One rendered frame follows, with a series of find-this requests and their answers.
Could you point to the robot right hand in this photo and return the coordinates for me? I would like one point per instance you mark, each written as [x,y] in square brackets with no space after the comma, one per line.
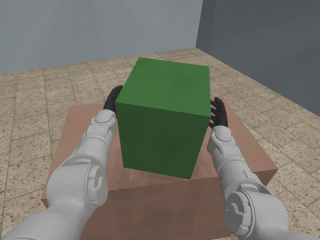
[220,118]

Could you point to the robot left upper arm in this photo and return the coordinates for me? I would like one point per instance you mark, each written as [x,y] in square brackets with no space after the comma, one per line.
[74,192]

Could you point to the robot right forearm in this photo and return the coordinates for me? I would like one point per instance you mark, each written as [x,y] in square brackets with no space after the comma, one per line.
[230,165]

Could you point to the robot left forearm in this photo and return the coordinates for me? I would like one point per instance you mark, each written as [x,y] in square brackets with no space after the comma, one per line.
[95,145]

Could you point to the pedestal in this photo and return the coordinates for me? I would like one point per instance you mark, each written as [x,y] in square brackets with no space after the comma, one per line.
[143,205]

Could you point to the carton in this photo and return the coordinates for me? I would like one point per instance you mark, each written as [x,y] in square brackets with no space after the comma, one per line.
[163,112]

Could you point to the robot right upper arm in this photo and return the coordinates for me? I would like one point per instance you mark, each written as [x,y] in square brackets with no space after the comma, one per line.
[258,216]

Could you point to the robot left hand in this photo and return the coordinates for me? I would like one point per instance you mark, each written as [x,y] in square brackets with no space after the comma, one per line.
[110,103]

